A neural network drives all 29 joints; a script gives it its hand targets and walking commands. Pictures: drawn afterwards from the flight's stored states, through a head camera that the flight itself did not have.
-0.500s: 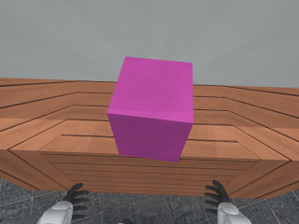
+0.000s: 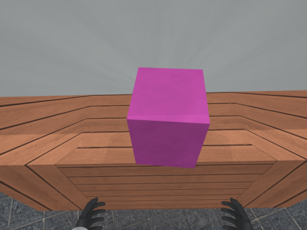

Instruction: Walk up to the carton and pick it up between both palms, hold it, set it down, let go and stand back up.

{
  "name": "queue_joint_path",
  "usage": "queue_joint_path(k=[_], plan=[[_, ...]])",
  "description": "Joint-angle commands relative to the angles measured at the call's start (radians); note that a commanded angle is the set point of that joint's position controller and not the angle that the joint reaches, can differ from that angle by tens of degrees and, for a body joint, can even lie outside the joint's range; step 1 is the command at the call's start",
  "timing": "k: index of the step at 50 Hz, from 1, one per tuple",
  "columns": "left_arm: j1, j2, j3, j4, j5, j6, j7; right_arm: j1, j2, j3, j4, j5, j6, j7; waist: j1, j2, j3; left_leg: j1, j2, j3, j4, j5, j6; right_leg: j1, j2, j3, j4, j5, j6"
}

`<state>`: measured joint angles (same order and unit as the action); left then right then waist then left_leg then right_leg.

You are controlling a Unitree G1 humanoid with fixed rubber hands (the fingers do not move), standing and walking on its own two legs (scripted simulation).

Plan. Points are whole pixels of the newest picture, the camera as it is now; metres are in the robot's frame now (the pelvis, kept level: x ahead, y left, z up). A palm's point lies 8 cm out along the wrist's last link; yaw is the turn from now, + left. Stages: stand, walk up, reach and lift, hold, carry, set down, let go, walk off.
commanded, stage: reach and lift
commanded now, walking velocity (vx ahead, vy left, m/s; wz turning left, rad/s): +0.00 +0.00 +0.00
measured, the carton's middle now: (167, 119) +0.44 -0.02 -0.01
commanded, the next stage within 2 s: none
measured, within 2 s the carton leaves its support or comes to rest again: neither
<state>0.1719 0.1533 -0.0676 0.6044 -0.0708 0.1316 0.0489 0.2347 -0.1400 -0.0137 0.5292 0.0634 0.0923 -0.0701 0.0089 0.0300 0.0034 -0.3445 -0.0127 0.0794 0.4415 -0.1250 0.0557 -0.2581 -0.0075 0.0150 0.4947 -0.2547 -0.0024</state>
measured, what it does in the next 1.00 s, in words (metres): shifts its weight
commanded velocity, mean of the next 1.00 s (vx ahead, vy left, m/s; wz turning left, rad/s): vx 0.00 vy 0.00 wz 0.00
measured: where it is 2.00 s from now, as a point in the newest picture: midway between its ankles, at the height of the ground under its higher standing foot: outside the picture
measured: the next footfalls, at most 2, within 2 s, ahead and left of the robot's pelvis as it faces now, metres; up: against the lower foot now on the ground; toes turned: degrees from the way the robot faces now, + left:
none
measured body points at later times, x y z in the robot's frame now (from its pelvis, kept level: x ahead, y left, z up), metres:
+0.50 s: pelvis +0.03 +0.00 +0.00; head +0.03 -0.02 +0.45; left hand +0.19 +0.19 -0.07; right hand +0.18 -0.22 -0.07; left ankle +0.07 +0.08 -0.74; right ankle +0.00 -0.13 -0.74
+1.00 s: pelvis +0.06 -0.02 +0.00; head +0.05 -0.03 +0.45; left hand +0.23 +0.18 -0.04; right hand +0.22 -0.23 -0.04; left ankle +0.07 +0.08 -0.74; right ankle +0.00 -0.13 -0.74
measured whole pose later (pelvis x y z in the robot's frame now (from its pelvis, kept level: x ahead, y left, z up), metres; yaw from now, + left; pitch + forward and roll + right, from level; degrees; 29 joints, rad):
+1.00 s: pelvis +0.06 -0.02 +0.00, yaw -1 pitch +1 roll +1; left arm 0.35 0.15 -0.06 0.45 -0.09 -0.35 0.02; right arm 0.35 -0.16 0.08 0.54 0.17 -0.48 -0.03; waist 0.02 -0.01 -0.07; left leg -0.24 0.00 0.09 0.42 -0.20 0.02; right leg -0.15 0.01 0.03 0.45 -0.32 -0.01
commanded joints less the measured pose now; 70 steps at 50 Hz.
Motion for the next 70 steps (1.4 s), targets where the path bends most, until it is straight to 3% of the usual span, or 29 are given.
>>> queue_joint_path(k=[1, 3, 5, 9, 11, 12, 15, 17, 25, 30, 33, 36, 40, 43, 45, 46, 47, 52, 53, 54, 55, 58, 59, 60, 64, 65, 67, 68, 70], plan=[[-0.128, 0.039, -0.020, -0.128, -0.006, -0.044, 0.046, 0.012, -0.046, -0.022, -0.077, -0.004, -0.033, 0.045, -0.026, -0.052, -0.125, 0.077, 0.106, -0.102, -0.161, -0.347, 0.010, -0.057, 0.038, -0.024, -0.065, -0.022, -0.007], [-0.123, 0.100, -0.022, -0.165, -0.014, -0.025, 0.026, 0.012, 0.017, 0.010, -0.081, 0.013, -0.029, 0.038, -0.034, -0.114, -0.122, 0.262, 0.042, -0.067, -0.069, -0.140, 0.004, -0.228, -0.031, 0.030, -0.152, -0.071, -0.014], [-0.084, 0.122, 0.012, -0.184, 0.002, -0.018, 0.001, 0.011, 0.023, 0.030, -0.129, 0.028, -0.036, 0.031, -0.011, -0.136, -0.129, 0.427, 0.018, -0.063, -0.007, -0.048, -0.008, -0.371, -0.069, 0.072, -0.220, -0.112, -0.025], [-0.018, 0.108, 0.053, -0.185, 0.048, -0.003, -0.004, 0.025, -0.061, 0.005, -0.104, 0.014, -0.048, 0.029, 0.023, -0.004, -0.019, 0.390, 0.034, -0.082, -0.087, -0.145, -0.039, -0.291, -0.029, 0.033, -0.204, -0.070, -0.024], [-0.015, 0.075, 0.048, -0.262, 0.040, -0.016, 0.004, -0.012, -0.074, 0.008, -0.197, 0.020, -0.078, 0.028, 0.048, 0.025, -0.029, 0.304, 0.051, -0.095, -0.113, -0.223, -0.039, -0.218, -0.011, 0.025, -0.152, -0.023, -0.031], [0.030, 0.051, 0.056, -0.204, 0.039, -0.020, 0.003, 0.008, -0.063, 0.016, -0.234, 0.007, -0.090, 0.029, 0.053, -0.009, -0.001, 0.291, 0.051, -0.084, -0.113, -0.218, -0.030, -0.216, -0.008, 0.024, -0.153, -0.016, -0.026], [0.024, 0.011, -0.004, -0.209, 0.023, -0.050, 0.017, 0.058, -0.074, -0.023, -0.182, 0.008, -0.112, 0.039, 0.019, 0.045, -0.001, 0.264, 0.071, -0.119, -0.149, -0.318, -0.035, -0.173, 0.009, -0.002, -0.121, 0.000, -0.028], [-0.005, 0.028, -0.011, -0.273, 0.006, -0.094, 0.012, 0.056, -0.102, -0.043, -0.233, -0.004, -0.143, 0.041, -0.001, 0.049, -0.039, 0.226, 0.074, -0.112, -0.151, -0.248, -0.026, -0.103, 0.016, -0.005, -0.109, 0.050, -0.024], [0.037, 0.066, -0.001, -0.180, -0.019, -0.289, 0.017, 0.076, -0.082, 0.014, -0.167, 0.031, -0.295, 0.055, 0.002, -0.108, -0.135, 0.369, 0.048, -0.097, -0.033, 0.072, -0.026, -0.203, -0.003, 0.018, -0.143, 0.099, -0.016], [0.077, 0.069, -0.009, -0.165, -0.026, -0.358, -0.022, 0.124, -0.093, 0.035, -0.060, 0.059, -0.372, 0.035, -0.031, -0.051, -0.130, 0.359, 0.032, -0.094, -0.036, 0.126, -0.033, -0.130, 0.012, 0.036, -0.155, 0.165, -0.015], [0.056, 0.084, 0.011, -0.240, -0.005, -0.390, -0.013, 0.063, -0.117, 0.017, -0.059, 0.067, -0.428, 0.033, -0.005, 0.012, -0.085, 0.365, 0.033, -0.092, -0.049, 0.130, -0.042, -0.149, 0.014, 0.031, -0.165, 0.149, -0.032], [0.074, 0.075, 0.021, -0.200, -0.024, -0.413, -0.007, 0.025, -0.088, 0.043, -0.118, 0.087, -0.462, 0.041, 0.022, -0.035, -0.054, 0.330, 0.038, -0.097, -0.042, 0.054, -0.029, -0.158, 0.020, 0.029, -0.158, 0.087, -0.026], [0.059, 0.093, 0.025, -0.219, -0.015, -0.417, -0.017, 0.038, -0.073, 0.042, -0.114, 0.083, -0.477, 0.039, 0.017, -0.050, -0.033, 0.354, 0.032, -0.091, -0.045, -0.027, -0.010, -0.213, -0.010, 0.053, -0.172, 0.026, -0.024], [0.083, 0.084, 0.026, -0.212, -0.023, -0.447, -0.031, 0.054, -0.078, 0.041, -0.100, 0.089, -0.516, 0.030, 0.000, -0.031, -0.047, 0.374, 0.024, -0.094, -0.028, 0.084, -0.006, -0.199, -0.008, 0.055, -0.162, 0.135, -0.023], [0.164, 0.064, 0.029, -0.275, -0.028, -0.501, -0.022, 0.124, -0.096, 0.058, -0.140, 0.102, -0.573, 0.039, 0.020, -0.036, -0.100, 0.393, 0.027, -0.103, -0.023, 0.200, -0.019, -0.113, 0.014, 0.041, -0.129, 0.227, -0.023], [0.190, 0.033, 0.024, -0.243, -0.015, -0.509, -0.026, 0.166, -0.087, 0.064, -0.053, 0.103, -0.590, 0.042, -0.001, -0.045, -0.082, 0.403, 0.021, -0.106, -0.020, 0.271, -0.027, -0.113, 0.020, 0.049, -0.141, 0.288, -0.020], [0.171, 0.060, 0.039, -0.282, -0.002, -0.518, -0.029, 0.152, -0.084, 0.081, -0.062, 0.124, -0.608, 0.042, 0.012, -0.036, -0.130, 0.414, 0.016, -0.106, -0.014, 0.286, -0.019, -0.090, 0.021, 0.054, -0.128, 0.308, -0.013], [0.082, 0.094, 0.051, -0.292, -0.040, -0.535, -0.035, 0.030, -0.090, 0.077, -0.131, 0.111, -0.647, 0.040, -0.003, -0.092, -0.102, 0.326, 0.000, -0.095, -0.032, 0.129, 0.009, -0.096, 0.001, 0.056, -0.118, 0.239, 0.003], [0.075, 0.069, 0.018, -0.276, -0.045, -0.542, -0.038, 0.041, -0.080, 0.083, -0.101, 0.104, -0.652, 0.036, -0.030, -0.083, -0.072, 0.342, 0.004, -0.089, -0.031, 0.128, 0.011, -0.126, -0.003, 0.056, -0.122, 0.244, 0.001], [0.104, 0.102, 0.052, -0.283, -0.033, -0.544, -0.039, 0.063, -0.077, 0.081, -0.111, 0.124, -0.661, 0.036, -0.004, -0.068, -0.072, 0.343, 0.002, -0.097, -0.026, 0.122, 0.016, -0.127, -0.009, 0.058, -0.112, 0.230, -0.005], [0.125, 0.072, 0.025, -0.292, -0.029, -0.550, -0.037, 0.097, -0.084, 0.095, -0.079, 0.122, -0.671, 0.036, -0.021, -0.049, -0.049, 0.329, 0.004, -0.089, -0.031, 0.133, 0.007, -0.095, -0.003, 0.045, -0.111, 0.262, -0.004], [0.074, 0.101, 0.068, -0.370, -0.024, -0.541, -0.026, 0.035, -0.114, 0.088, -0.112, 0.149, -0.673, 0.027, -0.005, -0.023, -0.112, 0.347, 0.002, -0.091, -0.025, 0.173, -0.007, -0.080, 0.004, 0.046, -0.116, 0.256, -0.018], [0.077, 0.075, 0.041, -0.361, -0.031, -0.537, -0.025, 0.040, -0.089, 0.090, -0.099, 0.153, -0.670, 0.025, -0.023, -0.042, -0.107, 0.349, 0.005, -0.092, -0.012, 0.150, -0.011, -0.095, 0.005, 0.055, -0.120, 0.243, -0.012], [0.084, 0.072, 0.052, -0.340, -0.026, -0.530, -0.028, 0.034, -0.084, 0.102, -0.127, 0.153, -0.667, 0.021, -0.002, -0.037, -0.087, 0.327, 0.009, -0.091, -0.025, 0.134, 0.001, -0.090, -0.003, 0.061, -0.124, 0.218, -0.016], [0.043, 0.083, 0.041, -0.259, -0.031, -0.495, -0.039, 0.017, -0.078, 0.077, -0.047, 0.127, -0.620, 0.016, -0.007, -0.047, 0.008, 0.313, 0.019, -0.095, -0.048, -0.004, -0.001, -0.171, -0.009, 0.049, -0.160, 0.067, -0.020], [0.000, 0.081, 0.039, -0.292, -0.049, -0.489, -0.036, -0.025, -0.083, 0.061, -0.066, 0.130, -0.612, 0.012, -0.023, -0.047, -0.026, 0.312, 0.018, -0.089, -0.046, 0.015, -0.001, -0.171, -0.007, 0.039, -0.145, 0.081, -0.010], [-0.058, 0.142, 0.070, -0.286, -0.038, -0.472, -0.027, -0.117, -0.084, 0.077, -0.109, 0.137, -0.592, 0.008, 0.008, -0.057, -0.071, 0.316, 0.015, -0.086, -0.045, 0.020, 0.017, -0.136, -0.014, 0.037, -0.133, 0.077, -0.011], [-0.075, 0.108, 0.037, -0.305, -0.070, -0.477, -0.019, -0.154, -0.104, 0.069, -0.136, 0.140, -0.589, 0.011, -0.003, -0.070, -0.091, 0.318, 0.016, -0.090, -0.040, 0.009, 0.007, -0.139, -0.014, 0.041, -0.142, 0.052, -0.018], [-0.037, 0.090, 0.036, -0.340, -0.062, -0.490, -0.002, -0.114, -0.099, 0.091, -0.149, 0.162, -0.595, 0.014, 0.001, -0.058, -0.130, 0.374, 0.016, -0.093, -0.035, 0.143, 0.001, -0.125, -0.007, 0.039, -0.134, 0.187, -0.017]])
